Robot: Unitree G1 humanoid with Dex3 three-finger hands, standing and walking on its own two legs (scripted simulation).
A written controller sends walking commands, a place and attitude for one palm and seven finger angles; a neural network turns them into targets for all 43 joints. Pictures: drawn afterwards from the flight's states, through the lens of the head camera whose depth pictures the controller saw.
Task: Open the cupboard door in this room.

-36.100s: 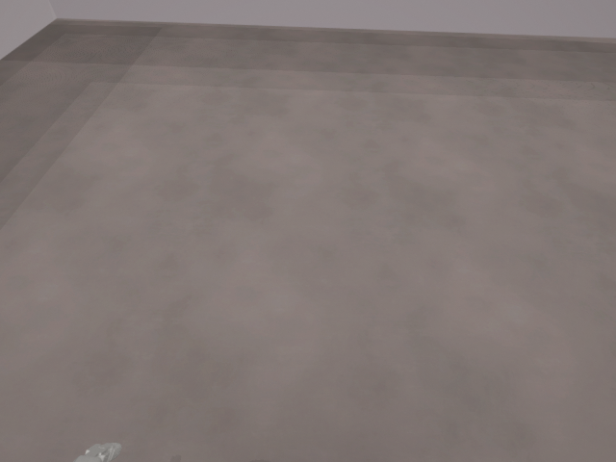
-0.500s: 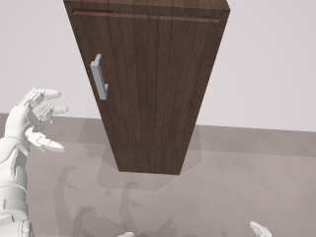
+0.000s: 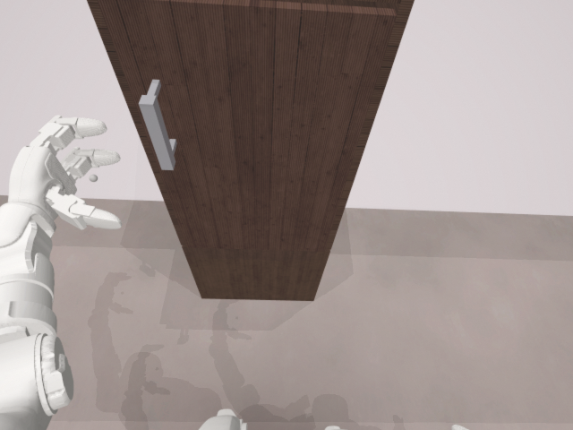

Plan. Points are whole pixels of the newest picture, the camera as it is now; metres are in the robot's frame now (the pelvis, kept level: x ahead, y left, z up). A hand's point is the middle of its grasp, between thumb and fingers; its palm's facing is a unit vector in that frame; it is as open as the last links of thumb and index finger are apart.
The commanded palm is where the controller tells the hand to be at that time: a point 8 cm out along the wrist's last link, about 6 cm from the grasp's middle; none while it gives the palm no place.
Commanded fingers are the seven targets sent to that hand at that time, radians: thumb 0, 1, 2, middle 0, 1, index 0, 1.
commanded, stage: move the hooked fingers beside the handle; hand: left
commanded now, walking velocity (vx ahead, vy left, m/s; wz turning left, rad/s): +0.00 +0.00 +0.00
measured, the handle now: (161, 127) +0.53 +0.19 +0.10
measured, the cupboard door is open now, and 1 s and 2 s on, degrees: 0 0 0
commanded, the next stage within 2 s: slide the fingers in behind the handle in 1.24 s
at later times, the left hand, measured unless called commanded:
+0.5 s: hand (110, 146) +0.48 +0.26 +0.10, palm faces +0.00 -1.00 +0.00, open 14.0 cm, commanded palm +0.47 +0.30 +0.10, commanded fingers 0.00 -0.50 0.30 -0.30 -1.20 -0.30 -1.20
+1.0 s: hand (114, 150) +0.48 +0.25 +0.09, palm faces -0.01 -1.00 +0.01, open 14.0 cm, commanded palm +0.47 +0.30 +0.09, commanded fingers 0.00 -0.50 0.30 -0.30 -1.20 -0.30 -1.20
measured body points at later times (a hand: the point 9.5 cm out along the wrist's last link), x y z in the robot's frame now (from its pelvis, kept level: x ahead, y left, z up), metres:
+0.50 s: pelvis +0.00 +0.00 -0.01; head +0.10 +0.02 +0.43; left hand +0.48 +0.31 +0.10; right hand +0.01 -0.28 -0.11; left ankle +0.03 +0.10 -0.70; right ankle -0.02 -0.12 -0.70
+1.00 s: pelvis +0.01 +0.01 -0.01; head +0.11 +0.04 +0.43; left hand +0.48 +0.31 +0.09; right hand +0.04 -0.26 -0.11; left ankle +0.03 +0.10 -0.70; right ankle -0.02 -0.12 -0.70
